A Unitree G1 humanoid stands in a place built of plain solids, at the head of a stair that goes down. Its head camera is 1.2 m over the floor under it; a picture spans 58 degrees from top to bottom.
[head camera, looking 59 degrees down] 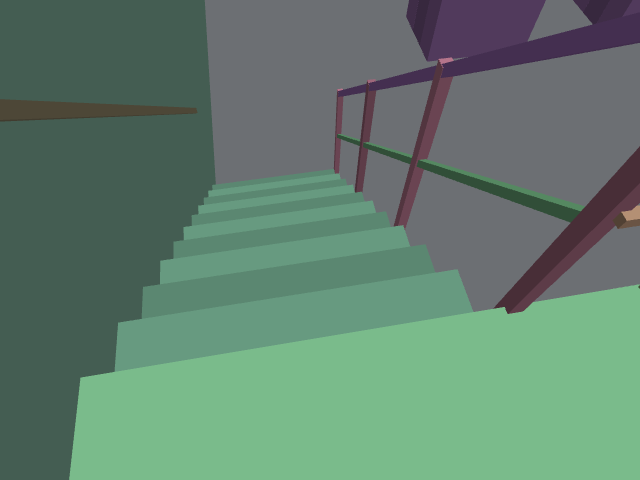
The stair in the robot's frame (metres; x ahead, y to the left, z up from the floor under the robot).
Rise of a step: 0.22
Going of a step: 0.24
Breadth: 1.21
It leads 10 degrees to the left of straight ahead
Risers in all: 11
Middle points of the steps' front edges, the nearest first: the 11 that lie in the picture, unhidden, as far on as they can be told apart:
0.39 0.05 0.00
0.62 0.09 -0.21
0.86 0.13 -0.43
1.10 0.17 -0.64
1.33 0.21 -0.86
1.57 0.25 -1.07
1.80 0.29 -1.29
2.04 0.33 -1.50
2.27 0.37 -1.72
2.51 0.42 -1.93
2.74 0.46 -2.15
